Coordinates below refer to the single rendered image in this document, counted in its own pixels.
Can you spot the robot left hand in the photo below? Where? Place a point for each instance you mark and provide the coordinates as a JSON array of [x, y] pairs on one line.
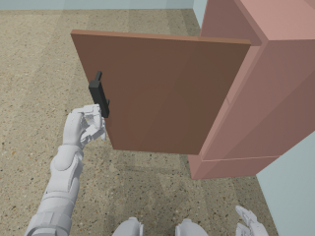
[[78, 132]]

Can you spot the robot left shin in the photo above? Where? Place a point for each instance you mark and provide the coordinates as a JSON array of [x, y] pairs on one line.
[[132, 218]]

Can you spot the cupboard door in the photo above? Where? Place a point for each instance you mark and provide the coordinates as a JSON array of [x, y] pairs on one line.
[[165, 91]]

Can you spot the robot left forearm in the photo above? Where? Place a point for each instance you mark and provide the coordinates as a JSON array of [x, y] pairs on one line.
[[53, 217]]

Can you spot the robot right shin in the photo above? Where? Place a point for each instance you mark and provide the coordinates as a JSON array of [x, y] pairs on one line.
[[186, 220]]

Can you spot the robot shin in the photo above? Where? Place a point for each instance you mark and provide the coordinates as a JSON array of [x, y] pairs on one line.
[[186, 220], [132, 218]]

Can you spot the robot right hand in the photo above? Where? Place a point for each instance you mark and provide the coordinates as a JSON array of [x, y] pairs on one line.
[[255, 228]]

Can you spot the handle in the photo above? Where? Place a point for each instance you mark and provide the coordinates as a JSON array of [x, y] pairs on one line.
[[98, 96]]

